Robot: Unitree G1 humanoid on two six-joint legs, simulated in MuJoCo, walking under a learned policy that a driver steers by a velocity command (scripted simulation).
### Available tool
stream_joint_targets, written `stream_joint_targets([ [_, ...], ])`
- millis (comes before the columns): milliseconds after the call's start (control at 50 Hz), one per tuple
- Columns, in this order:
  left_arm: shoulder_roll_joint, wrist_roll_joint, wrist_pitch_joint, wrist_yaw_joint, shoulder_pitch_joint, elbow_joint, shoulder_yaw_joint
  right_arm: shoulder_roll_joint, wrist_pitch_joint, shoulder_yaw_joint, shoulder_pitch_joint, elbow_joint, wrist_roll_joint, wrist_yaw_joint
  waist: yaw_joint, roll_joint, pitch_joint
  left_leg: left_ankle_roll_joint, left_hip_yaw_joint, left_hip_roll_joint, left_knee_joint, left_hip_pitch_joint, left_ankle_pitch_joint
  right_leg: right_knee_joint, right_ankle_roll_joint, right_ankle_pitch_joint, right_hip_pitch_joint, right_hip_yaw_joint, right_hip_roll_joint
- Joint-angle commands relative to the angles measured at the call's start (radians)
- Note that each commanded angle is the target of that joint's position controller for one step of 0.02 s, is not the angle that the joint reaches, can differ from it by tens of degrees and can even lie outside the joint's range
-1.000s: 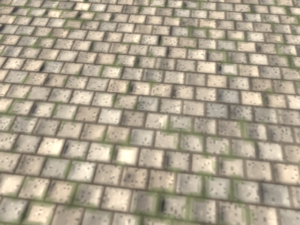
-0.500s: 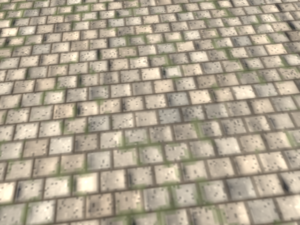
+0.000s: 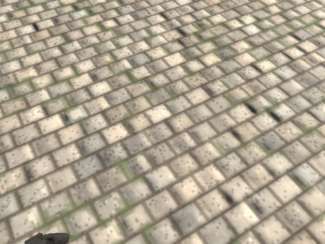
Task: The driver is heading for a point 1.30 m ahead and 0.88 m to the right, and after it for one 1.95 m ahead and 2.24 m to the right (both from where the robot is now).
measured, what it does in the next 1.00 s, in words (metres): walks ahead, turning right: right foot, then left foot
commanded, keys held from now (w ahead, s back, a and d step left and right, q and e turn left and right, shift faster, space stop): w+e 1.00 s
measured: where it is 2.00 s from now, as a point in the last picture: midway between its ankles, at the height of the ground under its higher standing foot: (241, 160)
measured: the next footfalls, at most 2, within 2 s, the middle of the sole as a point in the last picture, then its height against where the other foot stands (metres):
right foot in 0.06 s outside the picture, level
left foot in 0.56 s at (153, 236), level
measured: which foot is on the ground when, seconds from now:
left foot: down 0.00-0.08, up 0.10-0.54, down 0.56-1.00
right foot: up 0.00-0.04, down 0.06-0.56, up 0.58-1.00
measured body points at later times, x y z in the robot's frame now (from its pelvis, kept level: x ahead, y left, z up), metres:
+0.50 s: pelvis +0.27 -0.06 +0.00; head +0.30 -0.08 +0.45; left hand +0.39 +0.22 -0.10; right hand +0.44 -0.35 -0.07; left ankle +0.48 +0.03 -0.71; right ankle +0.13 -0.13 -0.73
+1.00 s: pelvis +0.52 -0.14 +0.00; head +0.55 -0.17 +0.45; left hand +0.84 -0.08 -0.07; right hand +0.37 -0.40 -0.12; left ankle +0.48 +0.02 -0.73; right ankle +0.58 -0.35 -0.70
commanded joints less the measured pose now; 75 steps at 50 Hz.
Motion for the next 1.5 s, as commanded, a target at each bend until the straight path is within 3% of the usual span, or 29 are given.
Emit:
stream_joint_targets([
  [20, 0.093, 0.003, -0.016, -0.009, -0.071, -0.104, 0.028, -0.235, -0.001, -0.059, -0.043, -0.056, 0.018, 0.002, 0.062, 0.161, 0.067, 0.176, -0.065, 0.234, 0.033, -0.051, 0.596, -0.09, -0.066, -0.085, 0.097, -0.087, 0.069],
  [60, 0.191, 0.001, -0.004, 0.008, 0.229, -0.016, 0.089, -0.195, -0.001, -0.044, -0.029, -0.062, 0.015, -0.004, 0.221, 0.091, -0.128, 0.117, 0.032, 0.158, 0.465, -0.196, 0.842, -0.181, -0.136, -0.001, 0.57, -0.105, 0.162],
  [80, 0.291, -0.01, 0.003, 0.029, 0.347, 0.001, 0.113, -0.094, -0.011, -0.008, -0.013, -0.114, -0.032, 0.0, 0.235, -0.132, -0.219, 0.058, 0.027, 0.081, 0.84, -0.573, 0.244, -0.215, -0.239, -0.098, 0.9, 0.287, -0.08],
  [100, 0.338, -0.007, -0.018, 0.024, 0.328, -0.029, 0.104, -0.054, -0.049, 0.014, -0.033, -0.171, -0.028, 0.006, 0.188, -0.276, -0.38, 0.036, -0.188, -0.085, 1.088, -0.818, -0.233, -0.422, -0.398, -0.292, 1.019, 0.852, -0.268],
  [120, 0.24, 0.005, -0.039, 0.01, 0.312, -0.023, 0.073, -0.161, -0.071, -0.015, -0.143, -0.186, 0.014, 0.014, 0.237, -0.124, -0.294, 0.052, -0.279, -0.034, 1.144, -0.926, -0.142, -0.473, -0.344, -0.273, 0.967, 0.764, -0.258],
  [140, 0.202, 0.01, -0.049, 0.009, 0.283, -0.008, 0.058, -0.159, -0.083, -0.012, -0.168, -0.198, 0.026, 0.018, 0.206, -0.114, -0.178, 0.077, -0.258, 0.002, 1.096, -0.939, -0.059, -0.458, -0.314, -0.192, 0.845, 0.621, -0.224],
  [180, 0.151, 0.017, -0.053, 0.013, 0.151, -0.025, 0.038, -0.149, -0.078, -0.015, -0.145, -0.174, -0.018, 0.007, 0.116, -0.035, -0.074, 0.073, -0.266, 0.067, 0.933, -0.804, 0.063, -0.466, -0.268, 0.004, 0.584, 0.427, -0.134],
  [260, 0.157, 0.021, -0.066, 0.035, 0.11, -0.01, 0.036, -0.116, -0.041, -0.01, -0.136, -0.163, -0.036, 0.012, 0.069, -0.031, -0.031, 0.019, -0.238, 0.045, 0.806, -0.718, 0.169, -0.525, -0.282, 0.2, 0.412, 0.317, -0.078],
  [420, 0.188, -0.004, -0.056, 0.062, 0.241, 0.082, 0.049, -0.072, -0.059, 0.015, -0.429, -0.25, -0.014, 0.036, 0.166, -0.057, 0.035, 0.011, -0.241, -0.063, 0.29, -0.602, 0.483, -0.477, -0.208, 0.105, 0.395, 0.308, -0.042],
  [500, 0.177, -0.003, -0.038, 0.069, 0.242, 0.102, 0.052, -0.12, -0.069, -0.008, -0.389, -0.253, -0.01, 0.041, 0.134, -0.097, 0.024, 0.057, -0.265, -0.069, 0.229, -0.537, 0.338, -0.364, -0.177, 0.142, 0.505, 0.409, -0.086],
  [540, 0.141, 0.004, -0.03, 0.065, 0.223, 0.094, 0.039, -0.156, -0.078, -0.034, -0.231, -0.224, -0.018, 0.031, 0.052, -0.098, -0.067, 0.109, -0.238, -0.066, 0.18, -0.29, 0.314, -0.188, -0.133, 0.273, 0.485, 0.385, -0.013],
  [560, 0.085, 0.022, -0.031, 0.061, 0.221, 0.068, 0.016, -0.207, -0.079, -0.047, -0.077, -0.216, -0.035, 0.022, -0.01, -0.014, -0.229, 0.172, -0.384, 0.091, 0.217, -0.009, 0.276, 0.085, -0.095, 0.141, 0.359, 0.319, 0.052],
  [580, 0.012, -0.009, -0.039, 0.061, 0.377, 0.05, -0.005, -0.274, -0.066, -0.065, 0.012, -0.179, -0.045, 0.025, 0.058, 0.339, -0.376, 0.336, -0.866, 0.323, 0.123, 0.339, 0.047, 0.439, -0.021, -0.386, -0.016, 0.204, 0.195],
  [600, 0.114, -0.022, -0.041, 0.065, 0.377, 0.074, 0.009, -0.179, -0.062, -0.045, 0.001, -0.192, -0.02, 0.031, 0.041, 0.279, -0.329, 0.324, -0.987, 0.344, 0.055, 0.312, -0.159, 0.583, -0.007, -0.404, -0.141, 0.233, 0.121],
  [620, 0.175, -0.018, -0.036, 0.064, 0.261, 0.066, 0.027, -0.117, -0.054, -0.028, -0.046, -0.203, -0.016, 0.024, 0.015, 0.176, -0.189, 0.278, -0.818, 0.303, 0.036, 0.185, -0.155, 0.613, 0.0, -0.309, -0.175, 0.209, 0.082],
  [660, 0.163, 0.007, -0.033, 0.063, 0.15, 0.038, 0.031, -0.084, -0.041, -0.015, -0.126, -0.198, -0.03, 0.018, 0.046, 0.09, -0.041, 0.247, -0.586, 0.226, 0.001, -0.059, 0.081, 0.543, 0.005, -0.191, -0.123, 0.164, 0.017],
  [700, 0.124, -0.005, -0.022, 0.053, 0.166, 0.037, 0.029, -0.07, -0.048, -0.011, -0.144, -0.187, -0.033, 0.013, 0.082, 0.137, -0.012, 0.237, -0.456, 0.181, -0.053, -0.16, 0.166, 0.487, 0.001, -0.149, -0.049, 0.149, -0.021],
  [980, 0.05, 0.0, -0.028, -0.01, -0.137, -0.046, 0.001, -0.186, -0.019, -0.044, -0.058, -0.082, 0.003, 0.003, 0.015, 0.082, 0.094, 0.202, -0.049, 0.198, -0.085, -0.02, 0.489, -0.072, -0.032, 0.138, -0.049, -0.009, -0.002],
  [1020, 0.08, 0.005, -0.024, -0.015, -0.114, -0.054, 0.017, -0.215, -0.005, -0.053, -0.063, -0.081, 0.013, -0.001, 0.052, 0.107, 0.062, 0.183, -0.012, 0.206, 0.016, 0.029, 0.78, -0.1, -0.071, 0.037, 0.029, -0.056, 0.049],
  [1060, 0.145, 0.006, -0.016, -0.009, 0.071, -0.014, 0.056, -0.234, 0.011, -0.057, -0.08, -0.087, 0.024, -0.009, 0.171, 0.118, -0.052, 0.154, 0.033, 0.182, 0.296, 0.006, 1.041, -0.151, -0.129, 0.001, 0.286, -0.103, 0.134],
  [1080, 0.206, 0.003, -0.007, 0.006, 0.252, 0.034, 0.092, -0.204, 0.01, -0.045, -0.076, -0.096, 0.018, -0.014, 0.26, 0.082, -0.142, 0.116, 0.049, 0.146, 0.544, -0.156, 0.926, -0.194, -0.17, 0.052, 0.573, -0.057, 0.145],
  [1100, 0.305, -0.007, -0.001, 0.027, 0.306, 0.051, 0.109, -0.069, 0.0, -0.003, -0.026, -0.135, -0.036, -0.009, 0.205, -0.166, -0.204, 0.064, 0.04, 0.036, 0.891, -0.534, 0.109, -0.203, -0.27, 0.056, 0.879, 0.343, -0.097],
  [1120, 0.329, -0.001, -0.024, 0.016, 0.286, 0.004, 0.1, -0.063, -0.036, 0.016, -0.024, -0.186, -0.022, 0.001, 0.173, -0.223, -0.389, 0.04, -0.199, -0.121, 1.127, -0.78, -0.27, -0.384, -0.446, -0.18, 1.042, 0.882, -0.264],
  [1140, 0.236, 0.005, -0.042, 0.007, 0.274, 0.014, 0.076, -0.16, -0.061, -0.009, -0.15, -0.208, 0.018, 0.011, 0.228, -0.082, -0.302, 0.053, -0.284, -0.059, 1.142, -0.889, -0.173, -0.442, -0.379, -0.184, 0.996, 0.779, -0.238],
  [1160, 0.204, 0.006, -0.052, 0.007, 0.239, 0.024, 0.064, -0.154, -0.076, -0.004, -0.186, -0.223, 0.028, 0.015, 0.201, -0.067, -0.175, 0.071, -0.269, -0.021, 1.068, -0.896, -0.081, -0.445, -0.341, -0.116, 0.861, 0.633, -0.199],
  [1200, 0.15, 0.011, -0.056, 0.013, 0.118, 0.008, 0.045, -0.151, -0.074, -0.009, -0.17, -0.198, -0.017, 0.003, 0.116, 0.003, -0.075, 0.057, -0.274, 0.041, 0.911, -0.765, 0.026, -0.456, -0.291, 0.093, 0.607, 0.456, -0.118],
  [1280, 0.157, 0.017, -0.062, 0.036, 0.102, 0.022, 0.043, -0.109, -0.037, -0.002, -0.165, -0.195, -0.034, 0.007, 0.08, -0.011, -0.04, 0.003, -0.243, 0.035, 0.767, -0.671, 0.112, -0.502, -0.298, 0.274, 0.421, 0.342, -0.069],
  [1360, 0.177, 0.009, -0.052, 0.056, 0.151, 0.057, 0.048, -0.059, -0.036, 0.02, -0.327, -0.236, -0.03, 0.013, 0.138, -0.04, 0.005, -0.02, -0.23, -0.02, 0.454, -0.625, 0.363, -0.492, -0.241, 0.172, 0.352, 0.27, -0.001],
  [1500, 0.151, 0.012, -0.021, 0.078, 0.201, 0.11, 0.044, -0.107, -0.055, -0.004, -0.338, -0.245, -0.03, 0.038, 0.137, -0.098, -0.034, 0.053, -0.248, -0.082, 0.238, -0.483, 0.413, -0.258, -0.151, 0.321, 0.477, 0.358, -0.038],
])
Keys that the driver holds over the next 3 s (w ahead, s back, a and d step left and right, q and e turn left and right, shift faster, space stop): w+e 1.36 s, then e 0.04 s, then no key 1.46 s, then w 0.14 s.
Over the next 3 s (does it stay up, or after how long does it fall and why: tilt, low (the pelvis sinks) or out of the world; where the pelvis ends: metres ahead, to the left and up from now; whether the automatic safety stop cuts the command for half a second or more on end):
stays up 0.84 -0.45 0.00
